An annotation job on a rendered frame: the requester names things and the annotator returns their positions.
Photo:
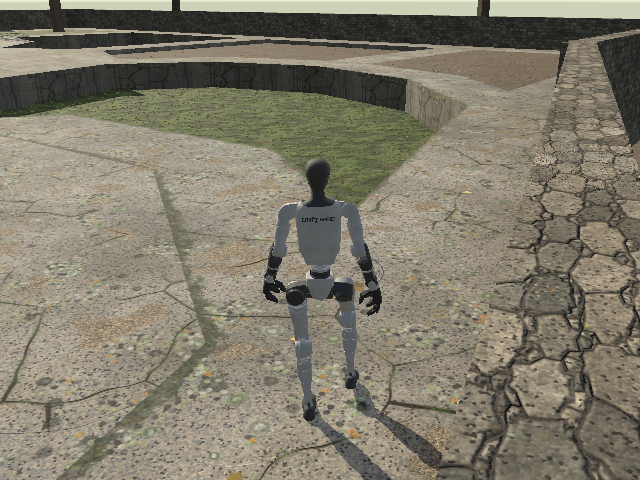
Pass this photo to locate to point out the right robot upper arm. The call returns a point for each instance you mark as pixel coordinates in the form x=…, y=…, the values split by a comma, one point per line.
x=350, y=211

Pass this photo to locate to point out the left robot hand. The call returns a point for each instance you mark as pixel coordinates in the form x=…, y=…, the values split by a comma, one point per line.
x=267, y=287

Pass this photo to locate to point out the robot right forearm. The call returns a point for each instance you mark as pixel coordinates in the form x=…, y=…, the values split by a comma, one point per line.
x=367, y=270

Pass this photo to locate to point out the robot left forearm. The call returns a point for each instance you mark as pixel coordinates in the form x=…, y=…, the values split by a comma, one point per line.
x=272, y=266

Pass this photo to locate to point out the right robot hand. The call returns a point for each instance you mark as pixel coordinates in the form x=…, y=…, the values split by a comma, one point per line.
x=375, y=301

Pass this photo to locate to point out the left robot upper arm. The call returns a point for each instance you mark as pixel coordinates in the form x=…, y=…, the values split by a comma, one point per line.
x=286, y=213

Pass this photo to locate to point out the left robot thigh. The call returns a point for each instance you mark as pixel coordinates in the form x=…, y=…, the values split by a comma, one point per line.
x=297, y=305

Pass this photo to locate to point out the left robot foot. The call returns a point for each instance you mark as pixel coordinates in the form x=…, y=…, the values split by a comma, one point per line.
x=309, y=412

